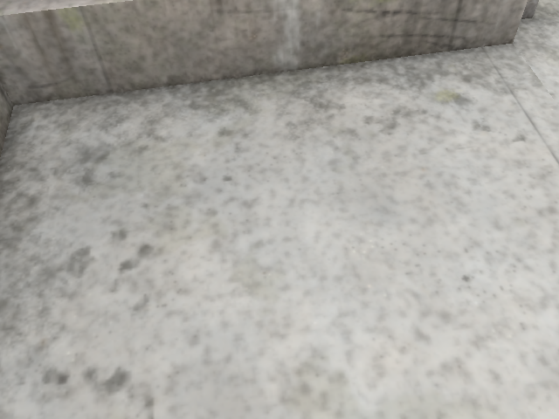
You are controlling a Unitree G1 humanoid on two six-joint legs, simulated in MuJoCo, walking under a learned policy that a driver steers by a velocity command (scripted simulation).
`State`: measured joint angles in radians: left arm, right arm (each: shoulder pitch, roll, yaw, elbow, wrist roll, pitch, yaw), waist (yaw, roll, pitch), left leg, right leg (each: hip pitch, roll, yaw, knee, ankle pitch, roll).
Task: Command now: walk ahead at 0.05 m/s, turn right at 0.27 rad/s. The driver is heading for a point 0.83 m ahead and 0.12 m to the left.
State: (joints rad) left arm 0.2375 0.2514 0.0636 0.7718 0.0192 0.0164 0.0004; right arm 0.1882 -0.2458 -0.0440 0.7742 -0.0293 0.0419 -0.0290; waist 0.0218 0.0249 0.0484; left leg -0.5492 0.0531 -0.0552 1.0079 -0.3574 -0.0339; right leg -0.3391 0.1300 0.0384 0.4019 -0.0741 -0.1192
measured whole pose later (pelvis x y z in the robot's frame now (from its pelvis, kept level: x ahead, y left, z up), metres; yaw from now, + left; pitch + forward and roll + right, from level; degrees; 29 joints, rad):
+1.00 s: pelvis +0.06 +0.03 +0.01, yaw -2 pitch -1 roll +0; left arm 0.26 0.21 0.02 1.07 0.03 -0.01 0.00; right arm 0.37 -0.22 -0.05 1.08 -0.02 -0.01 -0.02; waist -0.02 0.02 -0.01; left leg -0.07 -0.03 -0.01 0.37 -0.29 0.05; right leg -0.29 0.01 -0.02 0.69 -0.40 -0.06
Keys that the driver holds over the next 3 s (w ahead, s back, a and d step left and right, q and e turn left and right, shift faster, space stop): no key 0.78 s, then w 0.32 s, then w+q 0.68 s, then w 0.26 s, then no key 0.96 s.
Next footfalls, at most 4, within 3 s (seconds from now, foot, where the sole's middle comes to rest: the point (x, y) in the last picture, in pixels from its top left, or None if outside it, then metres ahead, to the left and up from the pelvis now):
0.22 left None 0.05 0.14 -0.77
1.56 left None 0.45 0.07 -0.77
2.10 right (298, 283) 0.82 0.03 -0.77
2.52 left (223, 297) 0.78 0.23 -0.77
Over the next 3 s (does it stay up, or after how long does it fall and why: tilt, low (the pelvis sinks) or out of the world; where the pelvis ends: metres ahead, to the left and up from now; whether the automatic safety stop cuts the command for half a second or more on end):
stays up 0.76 0.13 0.01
